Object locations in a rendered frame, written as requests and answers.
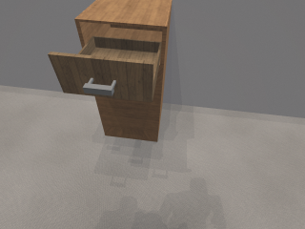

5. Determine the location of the drawer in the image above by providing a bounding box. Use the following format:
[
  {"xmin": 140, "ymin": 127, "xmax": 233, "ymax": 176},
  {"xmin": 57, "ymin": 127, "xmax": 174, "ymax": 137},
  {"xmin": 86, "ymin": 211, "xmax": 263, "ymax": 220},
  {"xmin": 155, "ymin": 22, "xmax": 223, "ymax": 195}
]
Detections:
[{"xmin": 48, "ymin": 35, "xmax": 162, "ymax": 102}]

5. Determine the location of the handle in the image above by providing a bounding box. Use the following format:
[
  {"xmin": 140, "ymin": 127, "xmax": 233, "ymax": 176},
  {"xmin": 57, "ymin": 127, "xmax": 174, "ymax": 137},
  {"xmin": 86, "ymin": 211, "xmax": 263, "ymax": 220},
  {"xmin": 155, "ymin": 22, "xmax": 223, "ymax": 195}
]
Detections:
[{"xmin": 83, "ymin": 78, "xmax": 116, "ymax": 96}]

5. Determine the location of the cabinet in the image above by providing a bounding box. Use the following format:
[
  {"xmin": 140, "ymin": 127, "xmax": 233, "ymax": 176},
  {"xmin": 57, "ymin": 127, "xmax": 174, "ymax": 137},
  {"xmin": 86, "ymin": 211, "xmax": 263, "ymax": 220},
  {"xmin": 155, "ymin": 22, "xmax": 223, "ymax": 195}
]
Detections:
[{"xmin": 74, "ymin": 0, "xmax": 173, "ymax": 142}]

